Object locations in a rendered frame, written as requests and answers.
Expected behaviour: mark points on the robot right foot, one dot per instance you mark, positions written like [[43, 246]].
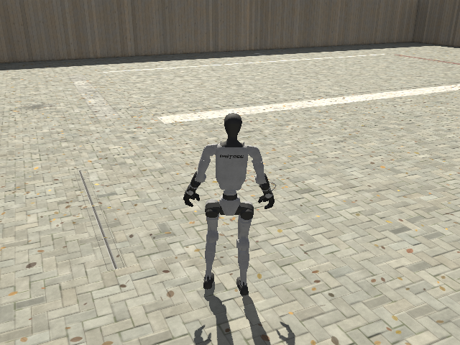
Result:
[[242, 288]]

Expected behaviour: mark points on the robot foot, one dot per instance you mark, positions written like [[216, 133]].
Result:
[[242, 288], [208, 283]]

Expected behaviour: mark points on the right robot hand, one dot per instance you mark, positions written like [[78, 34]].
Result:
[[264, 199]]

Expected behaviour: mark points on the left robot forearm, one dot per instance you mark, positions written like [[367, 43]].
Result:
[[192, 186]]

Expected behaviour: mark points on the right robot forearm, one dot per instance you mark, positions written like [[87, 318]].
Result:
[[266, 188]]

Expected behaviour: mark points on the robot left upper arm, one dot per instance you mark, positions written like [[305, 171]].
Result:
[[209, 150]]

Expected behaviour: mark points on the robot left foot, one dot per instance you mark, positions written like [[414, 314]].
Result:
[[208, 283]]

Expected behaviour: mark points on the left robot hand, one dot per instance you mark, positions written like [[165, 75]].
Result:
[[187, 197]]

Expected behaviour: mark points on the robot right upper arm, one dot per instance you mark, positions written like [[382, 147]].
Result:
[[257, 163]]

